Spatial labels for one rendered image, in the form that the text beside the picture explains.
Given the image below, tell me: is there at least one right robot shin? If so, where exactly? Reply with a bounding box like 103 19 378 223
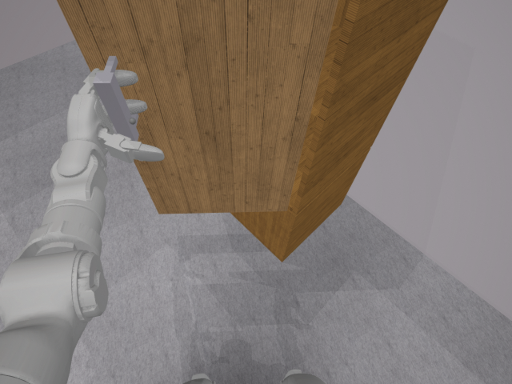
283 370 302 380

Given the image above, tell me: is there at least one cupboard door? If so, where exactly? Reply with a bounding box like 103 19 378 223
57 0 338 214

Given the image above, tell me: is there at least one handle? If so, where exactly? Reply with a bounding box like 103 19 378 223
93 56 139 142

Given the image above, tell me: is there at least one robot shin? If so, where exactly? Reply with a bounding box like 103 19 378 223
283 370 302 380
191 374 210 380

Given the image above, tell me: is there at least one robot left upper arm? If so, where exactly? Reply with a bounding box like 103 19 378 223
0 250 109 384

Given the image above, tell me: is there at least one left robot forearm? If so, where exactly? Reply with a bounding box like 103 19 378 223
0 140 108 326

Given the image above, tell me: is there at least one robot left hand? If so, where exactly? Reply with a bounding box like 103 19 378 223
67 68 164 163

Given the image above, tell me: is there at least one left robot shin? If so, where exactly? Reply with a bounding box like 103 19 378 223
191 374 210 380

